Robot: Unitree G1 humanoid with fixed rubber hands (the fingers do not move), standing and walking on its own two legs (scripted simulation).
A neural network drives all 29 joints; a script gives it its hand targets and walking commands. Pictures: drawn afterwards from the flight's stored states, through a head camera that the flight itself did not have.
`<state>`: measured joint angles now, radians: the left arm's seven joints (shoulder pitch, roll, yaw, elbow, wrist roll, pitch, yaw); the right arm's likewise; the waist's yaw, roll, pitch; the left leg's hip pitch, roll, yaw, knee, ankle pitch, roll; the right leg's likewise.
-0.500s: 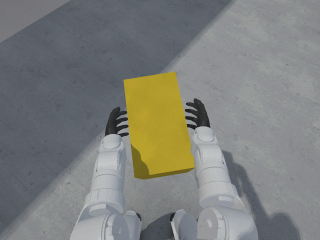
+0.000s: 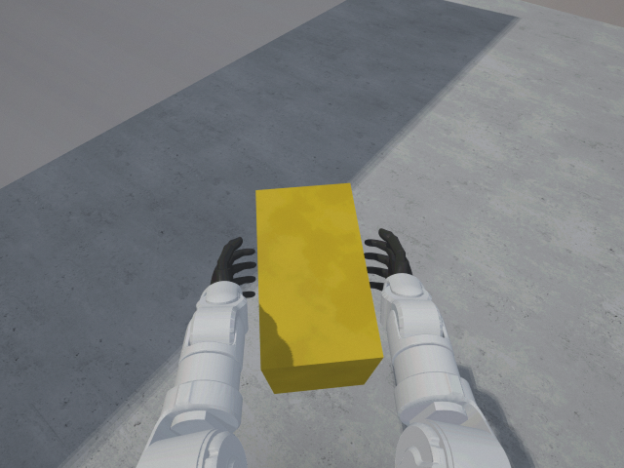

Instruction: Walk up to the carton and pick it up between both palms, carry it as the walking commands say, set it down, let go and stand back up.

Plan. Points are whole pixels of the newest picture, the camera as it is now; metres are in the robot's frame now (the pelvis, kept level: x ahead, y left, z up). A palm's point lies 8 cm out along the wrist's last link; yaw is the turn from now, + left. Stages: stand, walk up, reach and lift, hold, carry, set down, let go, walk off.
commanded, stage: reach and lift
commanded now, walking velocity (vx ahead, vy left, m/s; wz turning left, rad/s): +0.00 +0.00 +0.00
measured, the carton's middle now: (311, 290) +0.37 -0.01 -0.06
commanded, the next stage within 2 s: hold in 1.58 s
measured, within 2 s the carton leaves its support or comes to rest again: neither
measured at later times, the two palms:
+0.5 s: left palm (215, 280) +0.32 +0.12 +0.07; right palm (403, 270) +0.32 -0.12 +0.07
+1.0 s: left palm (213, 281) +0.32 +0.12 +0.07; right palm (401, 272) +0.32 -0.11 +0.07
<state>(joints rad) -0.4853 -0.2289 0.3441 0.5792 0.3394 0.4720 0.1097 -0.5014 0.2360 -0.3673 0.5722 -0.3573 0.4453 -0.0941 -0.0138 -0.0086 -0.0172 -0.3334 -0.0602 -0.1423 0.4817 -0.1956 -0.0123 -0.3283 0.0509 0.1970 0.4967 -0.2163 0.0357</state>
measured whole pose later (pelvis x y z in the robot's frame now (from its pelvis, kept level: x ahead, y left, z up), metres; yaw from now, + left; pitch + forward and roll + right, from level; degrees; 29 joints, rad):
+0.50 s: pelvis +0.00 +0.00 +0.00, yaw +1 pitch -9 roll +0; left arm -0.50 -0.23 0.35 0.53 0.37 0.71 0.10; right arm -0.52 0.24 -0.33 0.55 -0.38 0.69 -0.11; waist -0.01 0.00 0.02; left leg -0.06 -0.05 -0.15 0.43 -0.21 -0.01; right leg -0.05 0.05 0.17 0.43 -0.23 0.02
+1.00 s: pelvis +0.00 +0.00 +0.00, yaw +0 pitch -8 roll +0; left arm -0.50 -0.23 0.33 0.52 0.37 0.73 0.12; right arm -0.51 0.24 -0.33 0.53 -0.38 0.71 -0.09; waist -0.01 0.00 0.01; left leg -0.08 -0.05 -0.13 0.43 -0.21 -0.01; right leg -0.07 0.04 0.16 0.43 -0.22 0.02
